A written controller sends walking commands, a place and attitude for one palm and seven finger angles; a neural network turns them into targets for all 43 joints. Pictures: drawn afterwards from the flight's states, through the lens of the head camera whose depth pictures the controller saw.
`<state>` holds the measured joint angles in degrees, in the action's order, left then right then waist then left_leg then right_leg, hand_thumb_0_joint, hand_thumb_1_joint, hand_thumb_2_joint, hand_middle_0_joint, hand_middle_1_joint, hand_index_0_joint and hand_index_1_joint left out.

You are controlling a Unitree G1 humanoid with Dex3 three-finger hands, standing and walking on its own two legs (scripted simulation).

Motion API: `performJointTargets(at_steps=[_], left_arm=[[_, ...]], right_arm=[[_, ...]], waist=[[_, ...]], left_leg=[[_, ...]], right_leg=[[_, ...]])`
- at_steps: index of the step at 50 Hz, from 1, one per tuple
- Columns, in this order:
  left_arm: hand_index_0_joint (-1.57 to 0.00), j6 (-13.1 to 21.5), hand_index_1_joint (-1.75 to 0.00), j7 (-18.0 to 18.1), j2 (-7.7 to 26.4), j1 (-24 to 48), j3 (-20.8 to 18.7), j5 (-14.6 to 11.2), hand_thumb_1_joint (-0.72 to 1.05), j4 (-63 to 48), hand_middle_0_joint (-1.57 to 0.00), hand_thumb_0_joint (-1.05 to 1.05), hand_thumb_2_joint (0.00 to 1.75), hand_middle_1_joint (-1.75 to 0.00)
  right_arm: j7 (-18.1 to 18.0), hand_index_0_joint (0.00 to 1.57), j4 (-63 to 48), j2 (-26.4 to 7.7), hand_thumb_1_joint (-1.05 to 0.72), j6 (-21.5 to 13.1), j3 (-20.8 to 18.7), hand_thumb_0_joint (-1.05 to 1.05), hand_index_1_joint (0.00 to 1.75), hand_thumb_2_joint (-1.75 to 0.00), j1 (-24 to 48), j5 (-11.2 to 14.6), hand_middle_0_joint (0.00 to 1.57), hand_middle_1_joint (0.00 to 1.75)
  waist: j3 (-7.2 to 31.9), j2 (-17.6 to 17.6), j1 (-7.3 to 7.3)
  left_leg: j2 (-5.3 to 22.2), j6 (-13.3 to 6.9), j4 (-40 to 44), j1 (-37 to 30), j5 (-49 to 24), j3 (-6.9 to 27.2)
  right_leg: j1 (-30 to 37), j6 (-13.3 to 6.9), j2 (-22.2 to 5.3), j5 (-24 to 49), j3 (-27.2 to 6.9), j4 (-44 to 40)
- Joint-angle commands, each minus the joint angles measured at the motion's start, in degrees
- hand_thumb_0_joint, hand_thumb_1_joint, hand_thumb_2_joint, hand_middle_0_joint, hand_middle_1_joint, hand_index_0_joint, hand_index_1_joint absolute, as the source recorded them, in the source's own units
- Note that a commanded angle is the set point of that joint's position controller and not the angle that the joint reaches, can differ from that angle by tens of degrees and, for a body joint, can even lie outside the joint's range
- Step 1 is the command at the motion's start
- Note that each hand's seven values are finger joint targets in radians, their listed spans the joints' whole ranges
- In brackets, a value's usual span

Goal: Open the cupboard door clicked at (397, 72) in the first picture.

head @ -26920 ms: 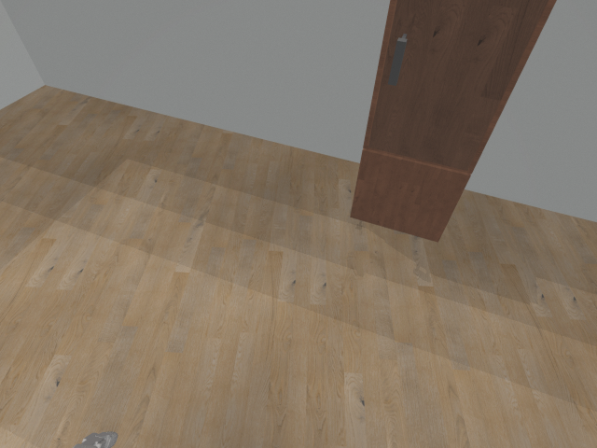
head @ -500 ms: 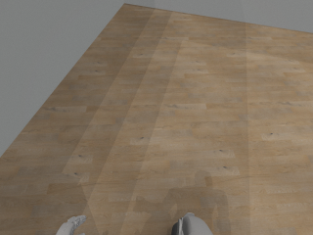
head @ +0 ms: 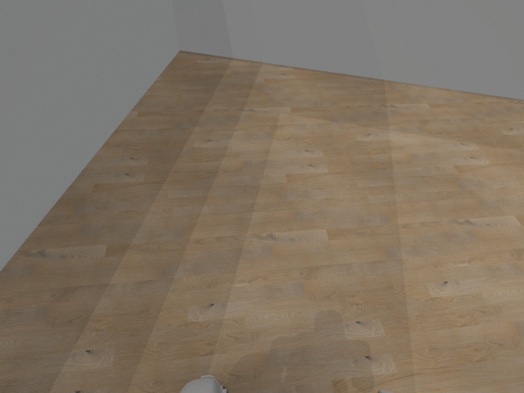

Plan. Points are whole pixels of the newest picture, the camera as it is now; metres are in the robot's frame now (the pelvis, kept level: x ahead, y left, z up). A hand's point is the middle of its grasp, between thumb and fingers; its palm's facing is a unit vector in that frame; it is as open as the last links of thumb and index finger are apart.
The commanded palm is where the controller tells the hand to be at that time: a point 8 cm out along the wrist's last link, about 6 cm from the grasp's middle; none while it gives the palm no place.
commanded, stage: walk to a spot facing it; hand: left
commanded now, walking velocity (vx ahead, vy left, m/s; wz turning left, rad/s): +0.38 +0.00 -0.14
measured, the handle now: out of the picture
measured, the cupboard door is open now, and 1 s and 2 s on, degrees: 46 46 46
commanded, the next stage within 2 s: turn to face it in 0.34 s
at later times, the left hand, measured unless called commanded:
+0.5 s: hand (207, 284) +0.34 +0.14 -0.16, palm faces -0.11 -0.96 -0.25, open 7.3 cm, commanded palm none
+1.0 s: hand (204, 266) +0.39 +0.16 -0.18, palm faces +0.18 -0.96 -0.20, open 7.3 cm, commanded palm none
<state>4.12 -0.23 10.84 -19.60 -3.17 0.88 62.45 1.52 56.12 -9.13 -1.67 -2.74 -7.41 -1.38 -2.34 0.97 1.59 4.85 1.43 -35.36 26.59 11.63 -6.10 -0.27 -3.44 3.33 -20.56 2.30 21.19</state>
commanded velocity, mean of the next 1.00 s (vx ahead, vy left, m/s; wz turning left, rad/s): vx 0.12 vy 0.00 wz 0.25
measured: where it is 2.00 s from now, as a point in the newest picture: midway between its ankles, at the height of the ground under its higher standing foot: (301, 347)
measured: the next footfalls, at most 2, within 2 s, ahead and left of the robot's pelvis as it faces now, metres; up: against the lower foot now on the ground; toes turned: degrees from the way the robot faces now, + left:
left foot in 0.04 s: +0.17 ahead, +0.12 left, +0.00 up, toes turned +6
right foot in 0.44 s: +0.30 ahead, -0.16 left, +0.00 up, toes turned -14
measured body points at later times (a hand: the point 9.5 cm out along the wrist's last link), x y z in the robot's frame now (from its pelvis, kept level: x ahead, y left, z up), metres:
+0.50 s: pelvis +0.22 -0.04 -0.01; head +0.25 -0.06 +0.44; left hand +0.35 +0.19 -0.14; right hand +0.11 -0.27 -0.17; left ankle +0.14 +0.10 -0.70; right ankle +0.26 -0.14 -0.74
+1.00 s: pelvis +0.34 -0.05 -0.01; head +0.38 -0.02 +0.44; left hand +0.39 +0.21 -0.16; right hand +0.45 -0.29 -0.14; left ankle +0.40 +0.04 -0.74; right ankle +0.31 -0.21 -0.66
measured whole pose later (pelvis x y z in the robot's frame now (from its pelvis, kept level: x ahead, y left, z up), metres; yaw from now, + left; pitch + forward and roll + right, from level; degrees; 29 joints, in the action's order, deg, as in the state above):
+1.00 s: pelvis +0.34 -0.05 -0.01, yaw +8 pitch +2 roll -2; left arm -1.7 0.6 12.3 -8.4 -4.3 1.1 55.2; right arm -0.6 54.1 -12.3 0.5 -2.7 -10.2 -1.5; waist -3.8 1.1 -0.5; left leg -0.4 -4.2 -31.9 24.2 10.1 -3.4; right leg -28.0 3.6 -3.5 -24.6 1.3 64.0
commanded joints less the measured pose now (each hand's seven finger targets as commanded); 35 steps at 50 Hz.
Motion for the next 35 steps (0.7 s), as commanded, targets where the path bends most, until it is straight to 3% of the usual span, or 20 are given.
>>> performJointTargets(at_steps=[1, 2, 3, 4, 6, 8, 11, 14, 16, 19, 20, 21, 22, 23, 24, 25, 26, 28, 31, 35], left_arm=[[-0.20, 0.6, -0.30, 0.2, 5.3, -1.2, -1.1, -0.6, 0.90, -3.3, -0.20, 0.00, 0.90, -0.30], [-0.20, 1.0, -0.30, -0.4, 3.6, -1.9, -0.5, -0.8, 0.90, -4.8, -0.20, 0.00, 0.90, -0.30], [-0.20, 1.1, -0.30, -0.1, 4.6, 2.1, -0.7, 0.0, 0.90, -6.1, -0.20, 0.00, 0.90, -0.30], [-0.20, 0.5, -0.30, -0.2, 4.2, 5.2, -0.7, 0.2, 0.90, -6.6, -0.20, 0.00, 0.90, -0.30], [-0.20, -0.3, -0.30, -1.2, 3.1, 5.7, -1.1, 0.8, 0.90, -6.2, -0.20, 0.00, 0.90, -0.30], [-0.20, -1.6, -0.30, -1.8, 1.1, 3.2, -0.8, 1.0, 0.90, -5.4, -0.20, 0.00, 0.90, -0.30], [-0.20, -2.5, -0.30, -2.0, -0.3, 3.6, -0.8, 0.9, 0.90, -5.6, -0.20, 0.00, 0.90, -0.30], [-0.20, -2.5, -0.30, -2.1, 0.4, 7.8, -0.9, 0.8, 0.90, -6.8, -0.20, 0.00, 0.90, -0.30], [-0.20, -2.7, -0.30, -2.2, 1.0, 9.5, -1.1, 0.8, 0.90, -7.3, -0.20, 0.00, 0.90, -0.30], [-0.20, -2.4, -0.30, -2.1, 2.5, 7.3, -1.4, 0.9, 0.90, -6.5, -0.20, 0.00, 0.90, -0.30], [-0.20, -2.1, -0.30, -1.8, 4.2, 3.1, -1.8, 1.0, 0.90, -5.1, -0.20, 0.00, 0.90, -0.30], [-0.20, -1.2, -0.30, -1.3, 8.2, -4.2, -2.7, 1.2, 0.90, -3.0, -0.20, 0.00, 0.90, -0.30], [-0.20, -0.8, -0.30, -0.6, 14.9, -11.4, -4.1, 0.7, 0.90, -0.9, -0.20, 0.00, 0.90, -0.30], [-0.20, -1.0, -0.30, 0.1, 15.2, -10.9, -3.5, -0.3, 0.90, -1.2, -0.20, 0.00, 0.90, -0.30], [-0.20, -1.1, -0.30, 0.8, 12.0, -5.9, -3.0, -0.1, 0.90, -2.1, -0.20, 0.00, 0.90, -0.30], [-0.20, -0.9, -0.30, 1.1, 9.3, -1.8, -2.0, -0.1, 0.90, -3.1, -0.20, 0.00, 0.90, -0.30], [-0.20, -0.6, -0.30, 1.2, 6.8, 0.8, -1.1, -0.1, 0.90, -3.9, -0.20, 0.00, 0.90, -0.30], [-0.20, 0.1, -0.30, 1.4, 5.0, 3.2, -0.2, 0.2, 0.90, -4.0, -0.20, 0.00, 0.90, -0.30], [-0.20, -0.2, -0.30, 1.4, 5.6, 4.8, -0.3, 0.0, 0.90, -3.9, -0.20, 0.00, 0.90, -0.30], [-0.20, -1.2, -0.30, 1.8, 6.7, 5.3, -1.2, 0.1, 0.90, -5.1, -0.20, 0.00, 0.90, -0.30]], right_arm=[[-1.8, 0.20, 2.5, -12.1, -0.90, -2.6, -2.9, 0.00, 0.30, -0.90, -18.5, -1.2, 0.20, 0.30], [-2.1, 0.20, 3.7, -16.8, -0.90, -2.3, -3.6, 0.00, 0.30, -0.90, -25.3, -1.4, 0.20, 0.30], [-2.1, 0.20, 3.6, -16.0, -0.90, -1.5, -3.4, 0.00, 0.30, -0.90, -23.5, -1.0, 0.20, 0.30], [-2.2, 0.20, 2.0, -13.4, -0.90, -1.6, -2.8, 0.00, 0.30, -0.90, -18.8, -0.8, 0.20, 0.30], [-2.4, 0.20, 0.8, -8.7, -0.90, -2.4, -1.6, 0.00, 0.30, -0.90, -13.4, -0.8, 0.20, 0.30], [-2.6, 0.20, 1.0, -7.9, -0.90, -3.2, -1.2, 0.00, 0.30, -0.90, -11.6, -0.5, 0.20, 0.30], [-2.3, 0.20, 1.7, -7.8, -0.90, -3.1, -1.6, 0.00, 0.30, -0.90, -11.9, -0.4, 0.20, 0.30], [-1.9, 0.20, 2.5, -8.4, -0.90, -2.4, -1.5, 0.00, 0.30, -0.90, -13.4, -0.6, 0.20, 0.30], [-1.9, 0.20, 2.8, -8.9, -0.90, -2.0, -1.5, 0.00, 0.30, -0.90, -14.0, -0.7, 0.20, 0.30], [-1.9, 0.20, 3.4, -9.2, -0.90, -1.4, -1.3, 0.00, 0.30, -0.90, -14.3, -0.7, 0.20, 0.30], [-1.9, 0.20, 3.6, -8.4, -0.90, -1.3, -1.0, 0.00, 0.30, -0.90, -14.6, -0.5, 0.20, 0.30], [-1.6, 0.20, 3.2, -6.6, -0.90, -1.4, -0.5, 0.00, 0.30, -0.90, -14.4, 0.1, 0.20, 0.30], [-1.4, 0.20, 1.4, -3.4, -0.90, -1.8, 0.1, 0.00, 0.30, -0.90, -14.9, 0.8, 0.20, 0.30], [-1.8, 0.20, 0.8, -6.1, -0.90, -1.4, -0.4, 0.00, 0.30, -0.90, -13.0, 0.8, 0.20, 0.30], [-2.1, 0.20, 1.0, -5.5, -0.90, -1.1, -0.8, 0.00, 0.30, -0.90, -10.5, 0.9, 0.20, 0.30], [-2.3, 0.20, 1.7, -5.1, -0.90, -0.8, -0.5, 0.00, 0.30, -0.90, -10.3, 0.7, 0.20, 0.30], [-2.3, 0.20, 2.7, -3.9, -0.90, -0.4, -0.2, 0.00, 0.30, -0.90, -11.1, 0.6, 0.20, 0.30], [-2.2, 0.20, 4.5, -1.4, -0.90, 0.6, 0.5, 0.00, 0.30, -0.90, -14.3, 0.5, 0.20, 0.30], [-1.5, 0.20, 4.7, 0.3, -0.90, 1.4, 0.8, 0.00, 0.30, -0.90, -13.9, 0.7, 0.20, 0.30], [-1.0, 0.20, 1.4, -1.0, -0.90, 2.0, 0.3, 0.00, 0.30, -0.90, -9.2, 0.6, 0.20, 0.30]], waist=[[7.8, -8.8, -9.38], [12.5, -18.0, -10.19], [9.1, -10.4, -9.78], [3.8, -9.9, -7.82], [-1.9, -7.7, -4.64], [-0.5, -6.8, -2.02], [-0.1, -8.5, -1.22], [-2.6, -7.8, -2.18], [-3.0, -6.7, -2.07], [-2.2, -5.8, -0.45], [-0.7, -3.2, 1.48], [3.5, 3.8, 4.83], [8.6, 20.0, 6.46], [8.8, 14.4, 6.16], [5.8, 13.3, 4.00], [4.1, 11.3, 2.15], [3.7, 8.0, 0.29], [4.0, 6.2, -2.27], [2.3, 5.6, -2.95], [1.2, 5.9, -2.30]], left_leg=[[9.4, -7.7, 9.7, -34.7, -0.8, 14.9], [23.2, -14.5, 17.1, -41.9, -0.5, 32.2], [24.4, -15.8, 20.3, -33.3, 10.1, 34.1], [22.6, -14.1, 22.0, -26.5, 14.8, 31.8], [18.6, -10.9, 26.5, -15.9, 17.0, 24.1], [15.2, -9.4, 26.4, -14.9, 7.2, 13.9], [11.6, -8.3, 27.1, -12.2, 4.2, 4.0], [12.2, -8.4, 27.9, -11.4, 7.7, 2.4], [12.9, -8.4, 26.3, -11.1, 8.5, 1.6], [11.2, -6.2, 18.8, -11.4, 6.3, -0.7], [8.6, -4.7, 11.6, -10.1, 2.3, -2.9], [4.5, -2.4, -3.2, -2.2, 1.3, -6.9], [-2.8, 0.1, -21.4, 9.9, 21.9, -8.1], [-0.8, -0.3, -30.6, 11.2, 25.9, -0.1], [0.9, -0.5, -34.0, 11.8, 20.7, 3.4], [2.7, -0.2, -33.1, 10.9, 16.5, 5.5], [3.3, 0.2, -30.3, 7.7, 13.7, 5.8], [2.5, 0.7, -23.4, 2.1, 11.7, 4.2], [0.4, 1.0, -14.8, -0.5, 7.0, 0.3], [0.2, 0.5, -7.1, -1.3, 5.2, -0.8]], right_leg=[[-22.9, -0.6, -7.3, 23.7, -2.3, 25.3], [-33.2, 1.0, -0.8, -8.6, 1.8, 44.9], [-35.8, 0.1, -3.1, -11.6, -2.5, 52.3], [-40.2, 0.5, -6.3, -6.3, -3.7, 55.8], [-38.7, 1.3, -9.4, 0.6, -4.4, 53.4], [-35.6, 2.3, -10.4, 3.4, -2.9, 45.3], [-29.0, 2.9, -10.2, 7.7, 0.6, 32.0], [-26.3, 3.0, -9.2, 9.5, 2.8, 23.0], [-22.9, 3.0, -8.5, 10.5, 3.4, 19.5], [-14.5, 2.5, -5.8, 10.3, 5.8, 12.8], [-7.8, 1.5, -4.9, 9.3, 5.2, 10.1], [4.4, -2.0, -12.2, 6.8, -5.2, 6.3], [14.9, -8.6, -27.0, 12.2, -26.6, -2.1], [10.9, -11.8, -30.2, 12.3, -28.6, -5.8], [5.4, -10.0, -28.3, 16.3, -24.5, -5.9], [1.1, -8.6, -27.0, 23.6, -17.7, -5.1], [-2.7, -7.1, -24.9, 31.4, -10.5, -4.7], [-6.6, -5.9, -23.1, 40.6, -2.0, -3.9], [-7.8, -4.2, -20.9, 42.6, 4.2, -3.2], [-6.4, -3.3, -22.3, 39.0, 5.5, 0.2]])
